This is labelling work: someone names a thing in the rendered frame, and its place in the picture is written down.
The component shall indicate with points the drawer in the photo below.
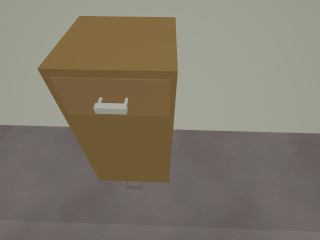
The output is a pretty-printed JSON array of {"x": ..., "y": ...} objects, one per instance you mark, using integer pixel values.
[{"x": 149, "y": 97}]

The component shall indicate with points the cabinet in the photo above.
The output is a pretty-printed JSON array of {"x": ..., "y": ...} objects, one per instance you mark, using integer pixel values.
[{"x": 120, "y": 147}]

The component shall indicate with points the handle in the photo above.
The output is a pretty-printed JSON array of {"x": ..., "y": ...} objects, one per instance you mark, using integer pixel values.
[{"x": 111, "y": 108}]

